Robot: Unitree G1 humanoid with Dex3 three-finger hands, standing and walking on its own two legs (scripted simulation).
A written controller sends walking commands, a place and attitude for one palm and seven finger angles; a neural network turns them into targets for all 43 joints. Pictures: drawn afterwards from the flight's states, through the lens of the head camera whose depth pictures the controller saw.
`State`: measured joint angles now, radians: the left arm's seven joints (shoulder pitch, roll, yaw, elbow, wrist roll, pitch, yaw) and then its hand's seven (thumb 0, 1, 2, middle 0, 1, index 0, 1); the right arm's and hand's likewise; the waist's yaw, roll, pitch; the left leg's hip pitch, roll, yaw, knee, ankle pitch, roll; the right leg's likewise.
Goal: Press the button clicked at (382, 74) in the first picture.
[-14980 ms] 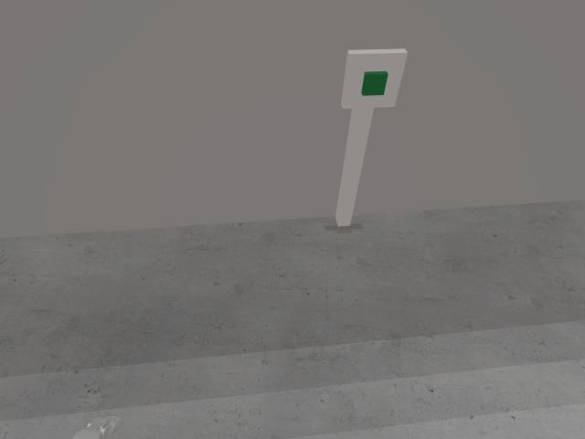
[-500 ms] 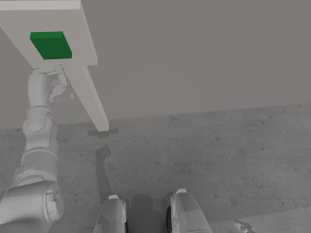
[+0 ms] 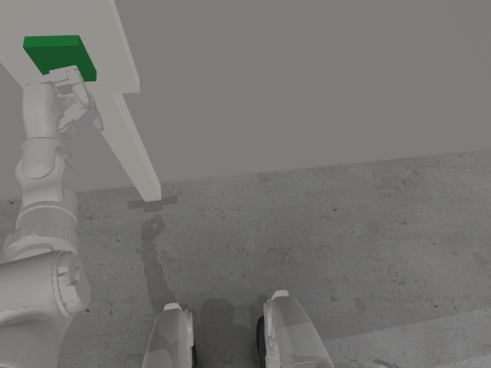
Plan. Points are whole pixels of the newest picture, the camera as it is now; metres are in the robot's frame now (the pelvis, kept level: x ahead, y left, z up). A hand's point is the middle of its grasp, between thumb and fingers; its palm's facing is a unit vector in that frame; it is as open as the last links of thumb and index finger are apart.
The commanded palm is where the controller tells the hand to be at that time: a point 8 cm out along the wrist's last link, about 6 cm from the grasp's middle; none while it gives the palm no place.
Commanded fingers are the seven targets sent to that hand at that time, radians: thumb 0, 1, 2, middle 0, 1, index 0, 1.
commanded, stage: press the button with the knuckle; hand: left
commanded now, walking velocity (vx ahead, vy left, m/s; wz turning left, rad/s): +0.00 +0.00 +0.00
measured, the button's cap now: (63, 58) +0.58 +0.24 +0.07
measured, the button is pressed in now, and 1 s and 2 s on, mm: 0 9 0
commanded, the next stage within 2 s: hold the button down briefly in 0.58 s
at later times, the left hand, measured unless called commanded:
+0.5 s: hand (90, 96) +0.53 +0.21 +0.04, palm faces +0.07 -1.00 -0.03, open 2.8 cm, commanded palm +0.52 +0.25 +0.04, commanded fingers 0.00 0.90 0.90 -1.30 -1.50 -1.30 -1.50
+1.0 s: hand (88, 94) +0.53 +0.21 +0.04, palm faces +0.08 -1.00 -0.05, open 2.9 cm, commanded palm +0.54 +0.23 +0.04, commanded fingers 0.00 0.90 0.90 -1.30 -1.50 -1.30 -1.50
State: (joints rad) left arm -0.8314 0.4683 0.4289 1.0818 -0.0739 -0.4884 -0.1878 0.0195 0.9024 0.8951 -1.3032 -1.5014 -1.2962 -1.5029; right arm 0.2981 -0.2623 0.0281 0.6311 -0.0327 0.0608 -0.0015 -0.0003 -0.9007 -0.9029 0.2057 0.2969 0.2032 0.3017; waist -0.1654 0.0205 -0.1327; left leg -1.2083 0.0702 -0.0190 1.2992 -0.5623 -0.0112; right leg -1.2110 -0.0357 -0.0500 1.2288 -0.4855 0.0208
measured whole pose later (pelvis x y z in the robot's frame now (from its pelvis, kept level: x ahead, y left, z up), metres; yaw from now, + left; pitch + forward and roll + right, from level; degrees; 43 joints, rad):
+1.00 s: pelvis -0.04 +0.00 -0.03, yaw +0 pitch +30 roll -5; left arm -1.15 0.67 0.42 1.29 0.03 -0.38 -0.18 -0.02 0.73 0.94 -1.30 -1.50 -1.38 -1.50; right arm 0.34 -0.26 0.10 0.64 -0.05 0.02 -0.01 0.00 -0.90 -0.90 0.21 0.30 0.20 0.30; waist -0.25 0.03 -0.12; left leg -1.42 0.06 -0.07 1.40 -0.52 -0.01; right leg -1.39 -0.04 -0.09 1.29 -0.43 0.02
